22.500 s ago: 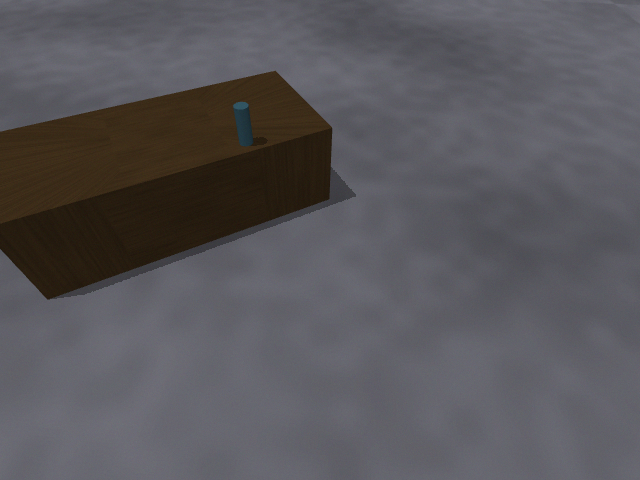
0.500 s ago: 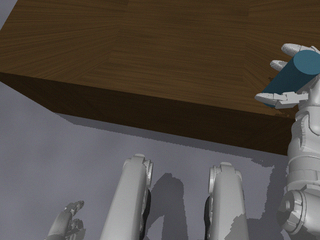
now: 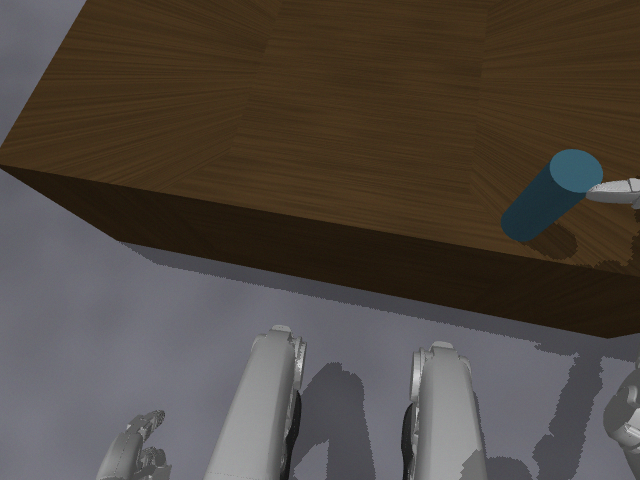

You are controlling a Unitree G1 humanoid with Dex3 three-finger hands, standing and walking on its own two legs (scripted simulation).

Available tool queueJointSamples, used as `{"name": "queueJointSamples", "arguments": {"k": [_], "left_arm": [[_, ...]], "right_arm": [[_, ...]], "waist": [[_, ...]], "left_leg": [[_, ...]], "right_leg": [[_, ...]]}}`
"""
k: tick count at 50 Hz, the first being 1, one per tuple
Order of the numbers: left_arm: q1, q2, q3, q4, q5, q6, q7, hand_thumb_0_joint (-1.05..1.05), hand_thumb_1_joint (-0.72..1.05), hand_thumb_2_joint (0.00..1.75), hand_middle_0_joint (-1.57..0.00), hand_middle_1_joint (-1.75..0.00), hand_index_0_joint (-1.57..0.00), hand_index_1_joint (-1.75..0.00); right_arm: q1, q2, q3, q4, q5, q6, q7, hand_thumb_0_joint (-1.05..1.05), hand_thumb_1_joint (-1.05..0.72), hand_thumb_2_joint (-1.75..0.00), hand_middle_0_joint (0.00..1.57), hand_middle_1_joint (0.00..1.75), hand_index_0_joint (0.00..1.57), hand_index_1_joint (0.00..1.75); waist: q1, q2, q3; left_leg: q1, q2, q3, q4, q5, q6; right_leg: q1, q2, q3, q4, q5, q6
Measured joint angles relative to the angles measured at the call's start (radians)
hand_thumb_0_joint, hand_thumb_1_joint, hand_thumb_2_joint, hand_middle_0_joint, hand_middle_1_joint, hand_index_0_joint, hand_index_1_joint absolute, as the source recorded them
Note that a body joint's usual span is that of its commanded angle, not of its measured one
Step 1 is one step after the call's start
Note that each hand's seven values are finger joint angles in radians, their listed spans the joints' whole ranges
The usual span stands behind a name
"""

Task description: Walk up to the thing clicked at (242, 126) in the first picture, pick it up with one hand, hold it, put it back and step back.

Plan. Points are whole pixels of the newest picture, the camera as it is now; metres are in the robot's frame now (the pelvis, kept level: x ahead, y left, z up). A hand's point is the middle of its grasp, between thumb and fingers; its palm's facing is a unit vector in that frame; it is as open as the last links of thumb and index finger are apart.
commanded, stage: rise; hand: right
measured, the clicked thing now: (543, 201) +0.47 -0.23 -0.04
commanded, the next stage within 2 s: home in 0.10 s
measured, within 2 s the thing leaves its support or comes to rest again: neither
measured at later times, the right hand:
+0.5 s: hand out of the picture +0.42 -0.41 +0.17, palm faces +0.46 +0.79 -0.41, open 17.1 cm
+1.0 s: hand out of the picture +0.25 -0.22 +0.16, palm faces +0.22 +0.93 -0.28, open 17.5 cm
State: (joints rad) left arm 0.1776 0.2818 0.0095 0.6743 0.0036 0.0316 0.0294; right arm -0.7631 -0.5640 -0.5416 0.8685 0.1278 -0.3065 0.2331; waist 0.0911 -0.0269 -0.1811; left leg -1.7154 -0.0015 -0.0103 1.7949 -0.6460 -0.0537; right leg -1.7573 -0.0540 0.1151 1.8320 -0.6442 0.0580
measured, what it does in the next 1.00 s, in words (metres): rises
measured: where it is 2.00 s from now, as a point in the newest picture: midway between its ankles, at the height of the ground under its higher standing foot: (346, 466)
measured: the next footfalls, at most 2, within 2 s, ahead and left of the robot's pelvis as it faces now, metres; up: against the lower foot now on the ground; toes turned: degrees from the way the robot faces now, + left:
none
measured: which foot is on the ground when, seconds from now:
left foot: down 0.00-1.00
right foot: down 0.00-1.00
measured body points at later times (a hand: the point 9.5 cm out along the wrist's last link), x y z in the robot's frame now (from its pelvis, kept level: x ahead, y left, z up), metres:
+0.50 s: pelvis +0.04 -0.02 +0.17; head +0.14 -0.06 +0.61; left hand +0.12 +0.25 +0.07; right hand +0.40 -0.45 +0.20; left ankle +0.08 +0.14 -0.47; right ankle +0.07 -0.15 -0.47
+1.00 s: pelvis +0.07 -0.02 +0.23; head +0.09 -0.02 +0.68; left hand +0.24 +0.20 +0.14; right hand +0.24 -0.27 +0.18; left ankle +0.08 +0.14 -0.47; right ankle +0.07 -0.15 -0.47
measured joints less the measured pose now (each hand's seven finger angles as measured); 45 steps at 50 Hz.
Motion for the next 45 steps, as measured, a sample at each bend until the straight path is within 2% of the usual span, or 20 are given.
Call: {"name": "queueJointSamples", "arguments": {"k": [3,5,7,11,14,18,21,24,29,32,37,40,45], "left_arm": [[0.022,0.004,0.002,0.002,-0.009,-0.011,-0.001,0.01,0.91,0.87,-0.20,-0.29,-0.20,-0.28],[0.028,0.006,0.003,-0.008,-0.014,0.003,-0.005,0.00,0.91,0.87,-0.20,-0.29,-0.20,-0.28],[0.038,0.007,0.006,-0.028,-0.021,0.019,-0.013,0.01,0.90,0.87,-0.21,-0.29,-0.20,-0.29],[0.057,0.006,-0.004,-0.061,-0.032,0.051,-0.024,0.01,0.89,0.88,-0.21,-0.30,-0.20,-0.29],[0.071,-0.003,-0.013,-0.072,-0.036,0.066,-0.019,0.01,0.89,0.89,-0.21,-0.30,-0.20,-0.29],[0.085,-0.016,-0.025,-0.064,-0.028,0.073,-0.007,0.00,0.89,0.89,-0.21,-0.30,-0.20,-0.29],[0.103,-0.018,-0.028,-0.064,-0.026,0.077,-0.001,0.00,0.89,0.89,-0.21,-0.29,-0.20,-0.29],[0.126,-0.012,-0.026,-0.065,-0.028,0.075,0.004,0.00,0.89,0.90,-0.21,-0.29,-0.20,-0.29],[0.150,-0.005,-0.013,-0.067,-0.041,0.079,0.009,0.00,0.90,0.90,-0.21,-0.29,-0.20,-0.29],[0.155,-0.011,-0.013,-0.066,-0.052,0.080,0.016,0.01,0.90,0.90,-0.21,-0.29,-0.20,-0.29],[0.142,-0.037,-0.027,-0.074,-0.064,0.071,0.041,0.01,0.90,0.90,-0.21,-0.29,-0.20,-0.29],[0.125,-0.057,-0.037,-0.087,-0.067,0.057,0.060,0.01,0.90,0.90,-0.21,-0.29,-0.20,-0.29],[0.082,-0.082,-0.041,-0.110,-0.061,0.025,0.082,0.01,0.90,0.90,-0.21,-0.29,-0.20,-0.29]], "right_arm": [[0.012,-0.023,-0.003,0.015,0.013,0.013,0.033,-0.01,0.44,-0.11,0.12,0.11,0.13,0.11],[0.016,-0.056,0.021,0.053,-0.049,0.036,0.020,-0.01,0.45,-0.09,0.10,0.10,0.11,0.09],[0.034,-0.069,0.044,0.059,-0.092,0.092,-0.019,-0.01,0.45,-0.09,0.09,0.09,0.09,0.08],[0.090,-0.068,0.050,0.051,-0.166,0.177,-0.089,-0.01,0.46,-0.08,0.07,0.07,0.08,0.07],[0.138,-0.075,0.059,0.042,-0.191,0.205,-0.155,-0.01,0.48,-0.08,0.06,0.07,0.07,0.07],[0.135,-0.107,0.067,0.133,-0.214,0.221,-0.243,-0.01,0.48,-0.09,0.06,0.07,0.07,0.07],[0.134,-0.125,0.081,0.179,-0.213,0.226,-0.285,-0.01,0.47,-0.10,0.06,0.07,0.07,0.07],[0.159,-0.117,0.117,0.204,-0.201,0.230,-0.308,-0.01,0.47,-0.10,0.06,0.07,0.06,0.07],[0.287,-0.034,0.197,0.145,-0.168,0.263,-0.325,-0.01,0.48,-0.10,0.06,0.07,0.06,0.06],[0.397,0.052,0.252,0.054,-0.147,0.290,-0.329,-0.01,0.49,-0.09,0.06,0.07,0.06,0.06],[0.623,0.192,0.328,-0.174,-0.116,0.324,-0.349,-0.01,0.50,-0.08,0.06,0.06,0.06,0.06],[0.743,0.244,0.370,-0.293,-0.102,0.333,-0.369,-0.01,0.52,-0.07,0.06,0.06,0.06,0.06],[0.902,0.297,0.437,-0.441,-0.087,0.351,-0.389,-0.01,0.54,-0.06,0.06,0.06,0.06,0.05]], "waist": [[0.000,0.002,-0.009],[0.000,0.007,0.006],[-0.001,0.012,0.023],[0.000,0.018,0.046],[0.003,0.025,0.053],[0.005,0.032,0.061],[0.004,0.032,0.065],[0.000,0.027,0.065],[-0.014,0.017,0.075],[-0.024,0.019,0.084],[-0.033,0.029,0.098],[-0.040,0.031,0.104],[-0.060,0.011,0.105]], "left_leg": [[0.061,0.004,0.004,-0.062,0.008,0.001],[0.113,0.002,0.005,-0.106,0.017,0.000],[0.169,0.002,0.005,-0.157,0.029,-0.001],[0.295,0.002,0.011,-0.280,0.062,-0.003],[0.410,0.005,0.015,-0.380,0.085,-0.004],[0.558,0.008,0.024,-0.518,0.125,-0.004],[0.657,0.013,0.028,-0.614,0.155,-0.005],[0.746,0.019,0.029,-0.699,0.182,-0.004],[0.878,0.026,0.019,-0.820,0.221,-0.001],[0.949,0.031,0.012,-0.879,0.239,0.002],[1.057,0.034,0.006,-0.952,0.257,-0.001],[1.116,0.035,0.007,-0.981,0.261,-0.004],[1.182,0.036,0.013,-1.007,0.259,-0.006]], "right_leg": [[0.057,-0.001,-0.003,-0.058,0.008,-0.003],[0.109,-0.006,-0.007,-0.098,0.013,-0.004],[0.164,-0.009,-0.012,-0.146,0.023,-0.006],[0.285,-0.015,-0.018,-0.258,0.049,-0.012],[0.396,-0.017,-0.023,-0.350,0.069,-0.016],[0.535,-0.018,-0.026,-0.475,0.104,-0.021],[0.628,-0.016,-0.029,-0.562,0.130,-0.026],[0.711,-0.011,-0.036,-0.639,0.154,-0.033],[0.842,-0.007,-0.055,-0.749,0.185,-0.043],[0.917,-0.004,-0.068,-0.810,0.202,-0.047],[1.030,-0.003,-0.080,-0.885,0.219,-0.047],[1.091,-0.003,-0.081,-0.919,0.225,-0.043],[1.160,-0.003,-0.077,-0.954,0.229,-0.036]]}}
